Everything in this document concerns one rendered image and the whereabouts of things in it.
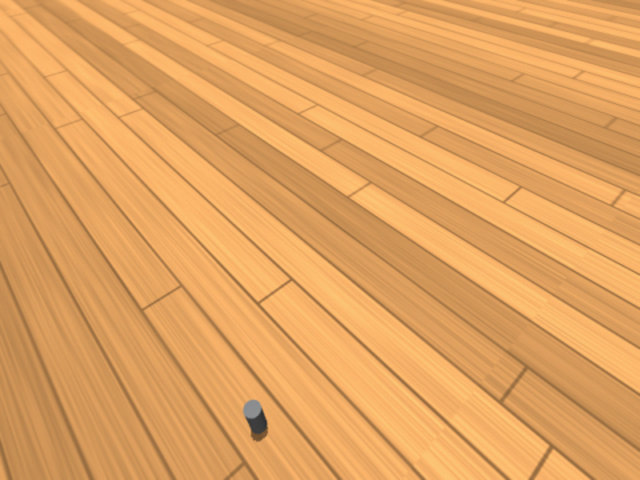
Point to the can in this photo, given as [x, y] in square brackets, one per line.
[255, 416]

